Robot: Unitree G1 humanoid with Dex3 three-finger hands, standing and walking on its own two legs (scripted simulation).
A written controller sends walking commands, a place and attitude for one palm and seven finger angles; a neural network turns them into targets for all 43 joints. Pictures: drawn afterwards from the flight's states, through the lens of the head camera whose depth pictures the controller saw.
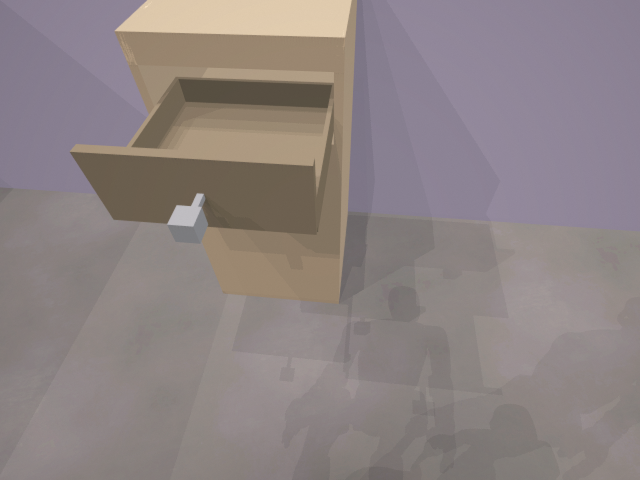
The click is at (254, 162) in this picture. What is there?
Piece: drawer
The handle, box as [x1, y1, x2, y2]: [167, 193, 207, 243]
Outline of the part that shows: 203,194 197,193 190,206 176,205 167,223 175,241 200,243 207,225 201,208 204,200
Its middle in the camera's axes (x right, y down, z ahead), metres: -0.21 -0.04 +0.63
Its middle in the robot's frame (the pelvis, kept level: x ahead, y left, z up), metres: +0.49 +0.23 +0.02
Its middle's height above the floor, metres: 0.80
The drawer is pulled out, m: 0.27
